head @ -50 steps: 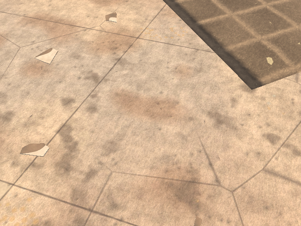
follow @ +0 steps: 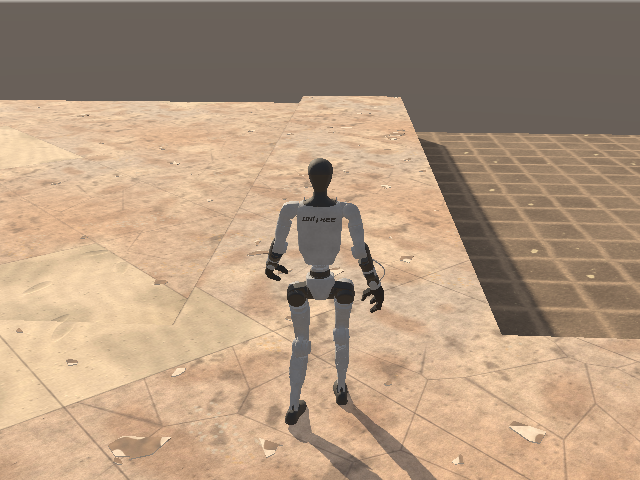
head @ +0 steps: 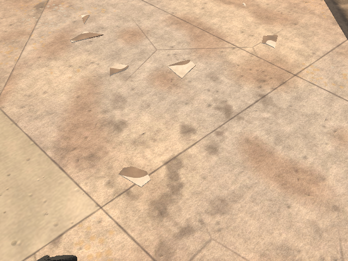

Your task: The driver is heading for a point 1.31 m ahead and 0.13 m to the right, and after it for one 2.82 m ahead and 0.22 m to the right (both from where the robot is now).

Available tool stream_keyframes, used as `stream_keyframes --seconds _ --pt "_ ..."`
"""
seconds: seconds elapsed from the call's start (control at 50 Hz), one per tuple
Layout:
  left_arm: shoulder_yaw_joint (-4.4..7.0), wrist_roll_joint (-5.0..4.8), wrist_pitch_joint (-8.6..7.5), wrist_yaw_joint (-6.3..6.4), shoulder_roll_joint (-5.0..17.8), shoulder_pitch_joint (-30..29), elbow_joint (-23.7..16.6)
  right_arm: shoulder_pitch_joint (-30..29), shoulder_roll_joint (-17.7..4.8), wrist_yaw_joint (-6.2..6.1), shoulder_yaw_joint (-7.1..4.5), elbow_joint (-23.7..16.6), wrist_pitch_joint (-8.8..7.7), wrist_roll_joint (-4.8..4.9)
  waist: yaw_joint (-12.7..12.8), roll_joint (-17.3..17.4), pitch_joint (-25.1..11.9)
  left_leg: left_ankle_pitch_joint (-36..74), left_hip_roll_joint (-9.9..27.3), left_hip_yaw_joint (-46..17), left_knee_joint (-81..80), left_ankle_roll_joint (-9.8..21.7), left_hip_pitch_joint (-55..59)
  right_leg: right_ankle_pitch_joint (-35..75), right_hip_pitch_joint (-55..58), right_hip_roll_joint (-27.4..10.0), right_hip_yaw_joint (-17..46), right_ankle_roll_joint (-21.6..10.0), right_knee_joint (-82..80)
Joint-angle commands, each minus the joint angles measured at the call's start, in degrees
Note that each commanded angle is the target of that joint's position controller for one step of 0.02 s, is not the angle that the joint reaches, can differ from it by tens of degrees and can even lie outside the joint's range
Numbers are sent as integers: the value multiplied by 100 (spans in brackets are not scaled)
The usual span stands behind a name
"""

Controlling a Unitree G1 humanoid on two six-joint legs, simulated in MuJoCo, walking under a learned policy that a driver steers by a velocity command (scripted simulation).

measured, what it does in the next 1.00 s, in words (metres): walks ahead: left foot, then right foot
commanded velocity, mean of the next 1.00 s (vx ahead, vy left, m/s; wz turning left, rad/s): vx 0.49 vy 0.00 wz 0.08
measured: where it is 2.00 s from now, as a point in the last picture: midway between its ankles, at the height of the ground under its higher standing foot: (164, 141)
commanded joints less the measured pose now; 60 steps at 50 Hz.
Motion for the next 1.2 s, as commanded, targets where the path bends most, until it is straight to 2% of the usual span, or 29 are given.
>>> stream_keyframes --seconds 0.02,0.06,0.1,0.14,0.22,0.28,0.38,0.42,0.44,0.46,0.48,0.5,0.52,0.54,0.56,0.58,0.62,0.66,0.78,0.88,0.94,0.98,1.0,1.02,1.04,1.06,1.1,1.14,1.2 --pt "324 -76 18 -42 946 1800 174 125 -612 7 -28 -473 -226 176 681 -1275 -353 -307 281 75 3122 5 -3794 -2245 3497 -2533 4043 -1421 -1341" --pt "191 -62 95 -46 580 1227 37 -549 -614 46 -26 -532 -235 14 541 -482 359 622 707 447 3025 32 -3670 -1256 2367 -2011 2645 -1139 -1531" --pt "112 13 134 -52 461 1067 33 -702 -474 106 -24 -597 -242 -70 360 -586 387 1081 1024 760 2663 -11 -3289 -367 1804 -1644 1894 -1030 -1785" --pt "114 -13 115 -62 532 1224 126 -760 -297 131 24 -631 -234 -92 355 -692 347 1382 1098 1018 2493 -102 -3265 478 1646 -1483 1414 -1095 -1894" --pt "106 -69 166 -22 697 1595 299 -1516 -129 138 116 -962 -285 -133 535 -575 415 2261 1117 1287 1207 -225 -3401 1779 1683 -1344 770 -1050 -1906" --pt "70 -117 226 5 787 1903 393 -2167 -20 220 170 -1157 -329 -77 748 -606 477 3001 913 1512 78 -209 -2890 1663 1595 -1207 457 -901 -1872" --pt "56 -145 364 42 922 2245 564 -2757 -206 385 123 -1461 -375 4 743 -666 627 2624 734 1512 -660 34 -2726 1952 2365 -1671 617 -811 -1548" --pt "87 -120 435 69 1072 2161 549 -2381 -430 400 24 -1413 -390 -20 414 -782 293 2241 488 1679 -830 227 -1938 3431 2581 -1674 521 -689 -897" --pt "74 -96 475 78 1071 2066 521 -1634 -635 368 -91 -1209 -381 -27 -14 -764 -173 2346 326 1813 -1003 406 -891 4268 2440 -1480 325 -580 -29" --pt "19 -26 473 89 979 1969 409 -571 -942 301 -213 -950 -360 -54 -480 -663 -866 2622 764 1396 -845 679 795 3782 1537 -1247 171 -407 1274" --pt "-175 56 375 64 349 2490 209 242 -1586 242 -356 -832 -318 -226 -408 670 -1904 2480 2396 -940 -780 1442 3225 1015 -673 -431 -161 -55 3640" --pt "-233 -47 241 2 268 2810 364 400 -1267 271 -273 -723 -286 -139 -317 1373 -2602 1805 2992 -2877 -1701 1916 3631 -2296 -1625 -49 538 -3 4739" --pt "-54 -220 179 -28 877 2245 233 -12 -895 263 -158 -740 -263 -94 -293 885 -1525 1517 2704 -2157 -1874 1573 2807 -2063 -2155 -438 613 -57 5070" --pt "-42 -255 163 -25 911 1702 71 -478 -726 258 -96 -801 -250 -74 -154 486 -770 1821 2425 -1216 -1996 1343 1848 -1541 -2171 -716 405 -76 4869" --pt "-42 -178 190 -2 800 1458 23 -843 -596 295 -49 -812 -255 -103 50 57 -293 2272 2137 -653 -2227 1213 973 -1183 -1974 -894 294 -34 4489" --pt "-5 -102 260 23 753 1475 31 -1071 -468 321 -13 -834 -289 -142 256 93 -95 2519 1906 -252 -2451 1122 397 -927 -1647 -1059 313 -2 4173" --pt "-44 -71 400 25 465 1738 99 -1180 -490 353 -37 -752 -363 -134 489 253 2 2713 1767 101 -2821 1195 -220 -665 -1214 -1122 256 94 3952" --pt "-34 -32 472 58 440 1583 10 -1111 -599 348 -70 -612 -433 -126 551 203 170 2996 1715 432 -3006 1253 -428 -306 -1360 -1157 228 191 3615" --pt "-89 -10 376 -16 306 231 -404 -612 -825 204 -106 -289 -349 -76 134 77 482 2926 1478 1046 -3100 969 -183 1496 -1495 -991 40 210 1393" --pt "-87 -85 311 -168 420 -553 -765 -125 -992 170 -139 24 -233 -5 -115 113 632 2665 1876 864 -2770 886 722 1184 -1641 -816 35 37 561" --pt "-37 -76 266 -233 571 -385 -813 -162 -1076 129 -169 109 -138 3 76 252 464 3370 2021 793 -2305 719 1154 513 -1206 -654 -81 -185 285" --pt "159 -51 259 -173 911 830 -477 -308 -1013 109 -125 86 -76 -40 710 196 -317 4922 1578 1160 -836 475 909 519 602 -331 -380 -458 91" --pt "287 -2 274 -109 1349 1904 -289 -272 -756 90 -2 -60 -86 -155 1083 -354 -1217 3754 1226 1454 916 244 -168 893 2366 -1269 633 -833 289" --pt "387 39 307 -123 1814 2233 -185 511 -29 146 209 -127 -217 -117 719 -1950 -1911 71 164 1478 2944 -164 -2582 -230 4358 -2527 3399 -1773 -322" --pt "243 -39 315 -131 1220 2284 -206 274 -590 177 100 -19 -333 -9 947 -1476 -1936 -604 343 695 3689 -129 -3275 -945 4372 -2545 4097 -1728 -853" --pt "164 -44 313 -112 1002 1867 -269 -297 -906 201 6 -184 -391 119 908 -1077 -1053 -163 637 785 3786 -63 -3640 -781 3670 -2366 3219 -1451 -925" --pt "85 6 323 -130 751 1178 -370 -860 -794 151 4 -313 -379 -25 592 -391 -238 684 1098 1046 3162 -96 -3278 408 2179 -1917 2046 -1230 -1168" --pt "54 53 272 -157 629 1016 -365 -635 -622 147 -4 -261 -253 -56 309 -597 -157 1030 1268 1030 2796 -147 -2685 862 1536 -1676 1547 -1210 -1504" --pt "105 5 198 -134 776 1123 -211 -748 -442 114 21 -303 -124 -94 224 -528 56 1411 1314 1119 2281 -287 -2773 1311 1240 -1601 1044 -1303 -1825"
